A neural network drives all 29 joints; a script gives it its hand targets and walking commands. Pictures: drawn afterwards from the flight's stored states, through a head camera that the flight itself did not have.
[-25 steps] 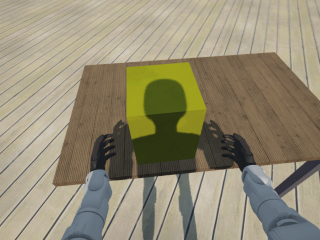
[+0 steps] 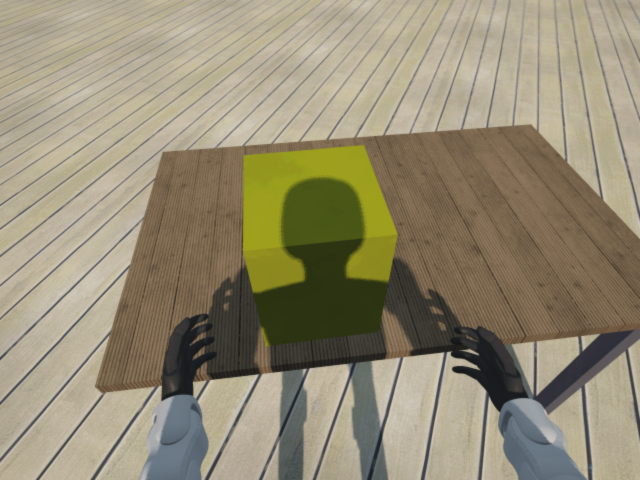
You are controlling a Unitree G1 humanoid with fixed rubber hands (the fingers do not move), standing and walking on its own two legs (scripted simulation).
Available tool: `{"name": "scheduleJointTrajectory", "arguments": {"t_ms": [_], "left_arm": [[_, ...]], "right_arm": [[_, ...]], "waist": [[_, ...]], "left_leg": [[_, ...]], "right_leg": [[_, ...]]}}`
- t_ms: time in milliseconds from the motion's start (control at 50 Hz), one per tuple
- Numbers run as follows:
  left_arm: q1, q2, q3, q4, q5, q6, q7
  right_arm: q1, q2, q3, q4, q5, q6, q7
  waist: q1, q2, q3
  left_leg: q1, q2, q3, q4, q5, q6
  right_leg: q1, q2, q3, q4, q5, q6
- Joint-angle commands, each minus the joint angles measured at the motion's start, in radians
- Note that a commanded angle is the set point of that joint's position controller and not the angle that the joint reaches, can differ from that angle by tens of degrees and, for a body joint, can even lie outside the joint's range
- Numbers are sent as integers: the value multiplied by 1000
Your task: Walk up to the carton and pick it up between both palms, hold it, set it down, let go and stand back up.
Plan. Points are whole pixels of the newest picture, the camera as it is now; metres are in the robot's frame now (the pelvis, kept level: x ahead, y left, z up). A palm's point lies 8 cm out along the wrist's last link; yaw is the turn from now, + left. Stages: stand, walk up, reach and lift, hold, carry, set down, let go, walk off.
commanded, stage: set down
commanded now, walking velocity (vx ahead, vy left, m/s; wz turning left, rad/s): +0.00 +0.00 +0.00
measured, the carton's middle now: (314, 247) +0.49 +0.07 -0.01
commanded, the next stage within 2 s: let go in 2.00 s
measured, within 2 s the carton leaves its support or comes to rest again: neither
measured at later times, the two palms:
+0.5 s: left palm (186, 419) +0.21 +0.21 -0.02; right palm (532, 450) +0.20 -0.21 -0.04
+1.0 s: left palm (194, 432) +0.20 +0.20 -0.04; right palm (534, 447) +0.20 -0.22 -0.05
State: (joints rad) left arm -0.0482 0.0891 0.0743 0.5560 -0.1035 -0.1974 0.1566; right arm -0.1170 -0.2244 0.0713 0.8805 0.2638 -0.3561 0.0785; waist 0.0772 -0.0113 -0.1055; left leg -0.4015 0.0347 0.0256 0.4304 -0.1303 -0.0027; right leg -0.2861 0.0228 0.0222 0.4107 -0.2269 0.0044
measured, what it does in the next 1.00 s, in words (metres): stands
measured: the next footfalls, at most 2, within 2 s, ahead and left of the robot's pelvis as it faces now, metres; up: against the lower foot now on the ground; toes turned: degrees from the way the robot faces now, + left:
none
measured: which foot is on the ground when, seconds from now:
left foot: down 0.00-1.00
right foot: down 0.00-1.00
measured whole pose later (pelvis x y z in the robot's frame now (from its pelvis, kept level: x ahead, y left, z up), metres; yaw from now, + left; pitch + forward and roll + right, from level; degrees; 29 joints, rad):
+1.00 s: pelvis +0.02 -0.01 +0.00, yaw +0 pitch +5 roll +0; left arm 0.22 0.10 0.02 0.43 -0.10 -0.11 0.11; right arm 0.21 -0.22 0.08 0.63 0.26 -0.33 0.06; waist 0.04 -0.02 -0.07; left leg -0.33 0.03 0.03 0.40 -0.15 -0.01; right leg -0.21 0.02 0.02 0.38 -0.25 0.00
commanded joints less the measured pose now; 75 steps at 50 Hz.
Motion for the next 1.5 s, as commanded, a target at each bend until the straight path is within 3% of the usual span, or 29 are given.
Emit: {"name": "scheduleJointTrajectory", "arguments": {"t_ms": [0,20,40,60,80,100,120,140,200,240,280,340,380,420,480,640,680,760,780,860,900,960,1080,1100,1140,1300,1400,1420,1480], "left_arm": [[-158,93,-77,-379,-19,-61,9],[96,71,-82,-425,4,-56,2],[-127,105,-91,-414,-23,-61,16],[104,58,-110,-375,-3,-51,-1],[75,64,-104,-419,-3,-59,7],[114,52,-103,-414,3,-45,-5],[-66,66,-121,-443,-16,-54,21],[100,44,-130,-409,5,-42,10],[88,51,-127,-473,-3,-44,24],[92,48,-119,-458,-9,-44,30],[83,46,-138,-443,-15,-31,28],[116,60,-121,-381,-1,2,19],[106,63,-102,-407,12,8,25],[99,71,-96,-364,6,21,20],[105,72,-94,-368,7,24,26],[161,102,-64,-380,6,20,9],[188,103,-61,-380,19,25,1],[217,120,-44,-337,31,47,-37],[242,134,-21,-387,36,34,-32],[304,119,-14,-419,50,28,-51],[304,139,16,-301,69,52,-79],[307,154,16,-427,46,24,-74],[263,150,-23,-419,54,27,-58],[248,154,-12,-344,44,51,-75],[240,150,-35,-401,39,49,-62],[137,151,-59,-281,27,148,-73],[122,168,-63,-348,23,160,-57],[127,178,-53,-321,31,169,-57],[127,190,-36,-275,47,180,-67]], "right_arm": [[-237,-192,-30,-474,91,-100,14],[28,-163,-6,-466,92,-105,4],[-200,-191,-34,-496,86,-96,17],[65,-148,-7,-426,82,-86,10],[24,-189,-23,-483,84,-95,17],[83,-176,2,-470,89,-81,10],[-103,-218,-57,-526,80,-83,26],[102,-187,-33,-459,69,-70,24],[128,-195,-47,-505,68,-57,32],[114,-204,-42,-534,74,-56,35],[117,-203,-66,-529,50,-49,35],[165,-188,-72,-490,26,-20,26],[156,-192,-67,-522,25,-16,28],[145,-195,-78,-533,3,-8,23],[149,-200,-82,-551,3,-13,29],[201,-192,-61,-552,-15,-25,15],[222,-193,-52,-525,-6,-22,13],[258,-174,-33,-477,-35,-17,-13],[275,-196,-39,-499,-16,-27,-11],[301,-191,-18,-491,1,-50,-20],[316,-149,24,-434,-19,-32,-38],[299,-178,0,-487,1,-55,-33],[246,-165,-36,-457,-36,-52,-23],[271,-137,-16,-419,-47,-29,-29],[246,-148,-43,-441,-52,-26,-20],[189,-90,-68,-401,-137,79,-15],[169,-97,-107,-479,-142,93,-10],[160,-95,-106,-480,-152,96,-13],[173,-87,-91,-441,-169,105,-18]], "waist": [[20,-37,-251],[5,-49,-177],[15,-26,-211],[-21,-51,-107],[-1,-38,-148],[-14,-25,-93],[-6,-5,-166],[-26,-34,-105],[-26,-24,-91],[-16,-34,-64],[-41,-40,-60],[-45,-36,20],[-23,-40,28],[-33,-77,24],[-23,-46,9],[-22,-68,-20],[-26,-30,-41],[-51,-59,-45],[-22,-57,-48],[-33,-45,-100],[-35,-73,-37],[-28,-59,-99],[-39,-5,-50],[-61,-37,-19],[-55,5,-49],[-68,-17,81],[-58,-14,39],[-37,-8,63],[-56,-28,56]], "left_leg": [[440,-15,-24,-27,264,-40],[540,-22,-28,-40,304,-35],[453,-12,-27,-40,215,-40],[529,-14,-31,-59,239,-33],[517,-11,-31,-65,230,-43],[517,-22,-15,-61,248,-38],[454,-7,-31,-62,165,-41],[530,-7,-31,-88,139,-39],[495,-4,-38,-91,81,-38],[478,-7,-29,-91,94,-26],[478,1,-33,-101,40,-26],[441,-8,-17,-117,-41,-17],[438,-8,-16,-121,-54,-11],[422,-7,-14,-119,-99,-8],[439,-9,-12,-123,-114,-3],[439,-13,-4,-97,55,-7],[446,-24,12,-82,112,-10],[471,-27,10,-72,168,-14],[464,-37,18,-63,229,-7],[488,-41,6,-34,350,-21],[475,-48,18,-38,319,-19],[476,-51,12,-39,364,-20],[494,-27,-6,-61,251,-24],[474,-35,8,-62,217,-16],[484,-25,-1,-73,176,-17],[440,-15,0,-128,-129,2],[438,-12,-8,-128,-132,7],[417,-20,7,-130,-140,8],[448,-21,5,-117,-103,7]], "right_leg": [[37,53,-50,-90,63,-36],[81,38,-45,-122,151,-33],[6,44,-48,-101,35,-34],[35,39,-41,-140,94,-42],[22,40,-44,-131,72,-42],[29,37,-29,-141,79,-47],[-12,46,-44,-110,-4,-53],[1,34,-31,-156,13,-51],[9,31,-26,-140,-23,-54],[8,35,-22,-133,-17,-54],[-14,27,-19,-140,-54,-56],[-18,10,-7,-151,-87,-54],[-21,10,-7,-143,-102,-47],[-25,12,-9,-143,-131,-43],[-34,8,-10,-137,-124,-47],[19,15,-10,-120,24,-38],[37,19,-11,-116,67,-37],[49,16,-12,-124,147,-21],[71,23,-17,-110,218,-17],[106,23,-17,-103,392,-8],[109,11,-6,-117,370,2],[113,23,-15,-99,427,0],[39,22,-37,-120,233,-18],[42,8,-19,-138,205,-18],[18,16,-35,-135,133,-26],[-46,-17,-21,-168,-143,-36],[-37,-10,-26,-146,-121,-39],[-34,-10,-28,-147,-143,-41],[-39,-10,-20,-147,-100,-34]]}}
